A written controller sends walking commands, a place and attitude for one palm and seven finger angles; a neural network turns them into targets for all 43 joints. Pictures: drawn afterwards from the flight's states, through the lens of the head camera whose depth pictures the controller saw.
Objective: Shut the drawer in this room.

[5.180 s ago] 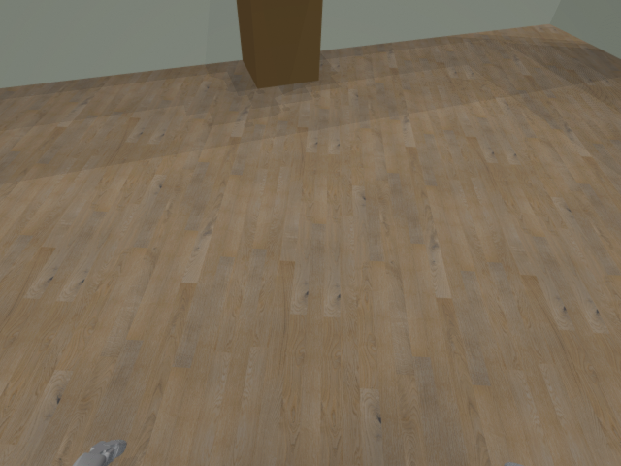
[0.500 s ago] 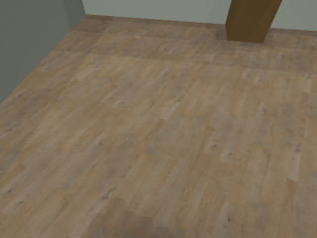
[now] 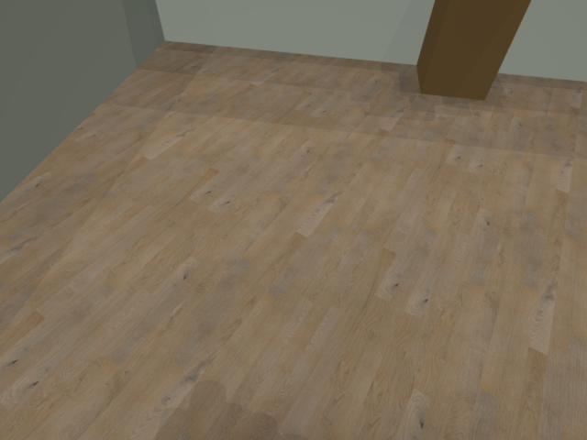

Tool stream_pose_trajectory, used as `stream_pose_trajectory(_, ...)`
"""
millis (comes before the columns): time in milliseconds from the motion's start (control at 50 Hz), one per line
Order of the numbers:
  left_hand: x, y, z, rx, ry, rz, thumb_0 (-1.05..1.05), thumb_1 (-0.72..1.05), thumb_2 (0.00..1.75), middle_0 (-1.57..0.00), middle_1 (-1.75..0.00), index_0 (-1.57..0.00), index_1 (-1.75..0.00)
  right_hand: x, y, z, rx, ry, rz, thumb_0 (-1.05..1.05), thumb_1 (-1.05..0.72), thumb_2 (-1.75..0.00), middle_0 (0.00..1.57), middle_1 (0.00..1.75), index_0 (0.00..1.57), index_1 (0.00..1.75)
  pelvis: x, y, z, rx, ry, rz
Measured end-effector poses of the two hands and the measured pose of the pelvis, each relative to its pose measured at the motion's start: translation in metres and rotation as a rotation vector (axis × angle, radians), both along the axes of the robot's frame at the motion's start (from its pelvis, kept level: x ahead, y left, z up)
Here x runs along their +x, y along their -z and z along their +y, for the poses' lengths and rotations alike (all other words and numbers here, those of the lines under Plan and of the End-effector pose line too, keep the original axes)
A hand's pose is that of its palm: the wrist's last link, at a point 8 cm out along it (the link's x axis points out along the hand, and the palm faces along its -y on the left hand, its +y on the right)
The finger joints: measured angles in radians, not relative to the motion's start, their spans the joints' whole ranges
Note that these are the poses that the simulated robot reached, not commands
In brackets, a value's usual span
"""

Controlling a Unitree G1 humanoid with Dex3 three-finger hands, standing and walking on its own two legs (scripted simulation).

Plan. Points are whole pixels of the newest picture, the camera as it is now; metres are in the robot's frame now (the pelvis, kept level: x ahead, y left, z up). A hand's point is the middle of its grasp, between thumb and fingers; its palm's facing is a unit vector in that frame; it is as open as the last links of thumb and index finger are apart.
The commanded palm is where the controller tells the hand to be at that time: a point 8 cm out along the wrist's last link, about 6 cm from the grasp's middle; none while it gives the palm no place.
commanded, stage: turn or walk to find it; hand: left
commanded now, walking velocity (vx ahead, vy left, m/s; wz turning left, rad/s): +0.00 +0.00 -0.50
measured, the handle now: out of the picture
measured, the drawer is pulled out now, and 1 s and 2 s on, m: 0.19 0.19 0.19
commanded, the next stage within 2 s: stand and wait in 0.14 s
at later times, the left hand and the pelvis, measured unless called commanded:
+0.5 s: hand out of the picture +0.05 +0.15 -0.17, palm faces -0.03 -0.98 -0.21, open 7.3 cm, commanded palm none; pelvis +0.00 -0.02 +0.00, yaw -3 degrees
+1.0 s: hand out of the picture -0.01 +0.22 -0.18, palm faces +0.05 -0.98 -0.21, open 7.4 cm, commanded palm none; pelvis -0.02 +0.03 +0.00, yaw +2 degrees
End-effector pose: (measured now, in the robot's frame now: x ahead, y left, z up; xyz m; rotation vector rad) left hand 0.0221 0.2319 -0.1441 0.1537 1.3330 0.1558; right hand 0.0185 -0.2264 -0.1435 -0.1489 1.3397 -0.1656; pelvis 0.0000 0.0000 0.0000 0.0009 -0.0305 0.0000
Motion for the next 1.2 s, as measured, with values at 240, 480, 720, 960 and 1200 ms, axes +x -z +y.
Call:
stream_pose_trajectory(240, -0.008, 0.004, -0.004, 0.066, 0.064, 0.09, 0.01, 0.91, 0.9, -0.2, -0.3, -0.2, -0.3, -0.014, 0.03, -0.027, 0.02, 0.11, 0.0, 0.01, -0.9, -0.9, 0.21, 0.3, 0.2, 0.3, -0.006, 0.02, -0.018, 0.034, 0.112, 0.012)
stream_pose_trajectory(480, 0.019, -0.004, -0.032, 0.01, 0.069, -0.024, 0.01, 0.91, 0.9, -0.2, -0.3, -0.2, -0.3, 0.004, 0.0, -0.052, -0.037, 0.061, -0.008, 0.01, -0.91, -0.9, 0.2, 0.3, 0.19, 0.29, -0.002, 0.002, -0.026, 0.001, 0.06, 0.026)
stream_pose_trajectory(720, 0.005, 0.016, 0.021, -0.02, -0.042, -0.053, 0.01, 0.91, 0.9, -0.2, -0.3, -0.2, -0.3, 0.027, -0.014, 0.002, -0.066, -0.066, -0.059, 0.01, -0.91, -0.9, 0.2, 0.3, 0.19, 0.29, -0.011, 0.007, 0.014, -0.022, -0.03, 0.01)
stream_pose_trajectory(960, -0.032, 0.002, 0.04, 0.008, -0.046, 0.048, 0.01, 0.91, 0.9, -0.2, -0.3, -0.19, -0.3, 0.007, -0.014, 0.025, -0.042, -0.053, -0.042, 0.01, -0.93, -0.9, 0.21, 0.3, 0.2, 0.3, -0.02, -0.004, 0.03, -0.017, -0.035, 0.021)
stream_pose_trajectory(1200, -0.049, -0.004, 0.0, 0.005, -0.022, 0.03, 0.01, 0.92, 0.9, -0.2, -0.3, -0.2, -0.3, -0.041, 0.008, 0.017, 0.039, -0.002, 0.027, 0.01, -0.91, -0.9, 0.2, 0.3, 0.2, 0.3, -0.029, -0.001, 0.01, 0.005, -0.031, -0.011)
